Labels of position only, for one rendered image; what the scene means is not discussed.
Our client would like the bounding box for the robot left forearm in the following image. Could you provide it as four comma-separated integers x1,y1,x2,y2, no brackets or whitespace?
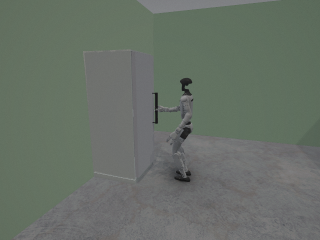
175,113,191,134

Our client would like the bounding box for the handle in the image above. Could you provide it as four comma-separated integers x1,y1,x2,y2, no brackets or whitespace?
152,92,158,124

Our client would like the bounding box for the robot right forearm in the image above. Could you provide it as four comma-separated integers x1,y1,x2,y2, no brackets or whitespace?
164,106,178,113

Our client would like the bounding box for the robot right hand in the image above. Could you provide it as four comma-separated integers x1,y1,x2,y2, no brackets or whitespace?
154,106,164,112

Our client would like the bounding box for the fridge door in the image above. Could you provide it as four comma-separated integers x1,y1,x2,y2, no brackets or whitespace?
131,51,155,178

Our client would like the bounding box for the robot left thigh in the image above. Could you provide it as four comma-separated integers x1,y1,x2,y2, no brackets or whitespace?
172,128,189,157

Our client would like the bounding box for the left robot upper arm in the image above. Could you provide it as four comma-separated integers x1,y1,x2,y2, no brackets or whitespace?
180,95,192,119

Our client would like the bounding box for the robot left foot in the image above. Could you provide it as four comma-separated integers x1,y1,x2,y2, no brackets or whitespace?
174,175,191,182

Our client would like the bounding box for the robot left hand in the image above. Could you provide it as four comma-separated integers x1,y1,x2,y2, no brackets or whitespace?
166,131,178,145

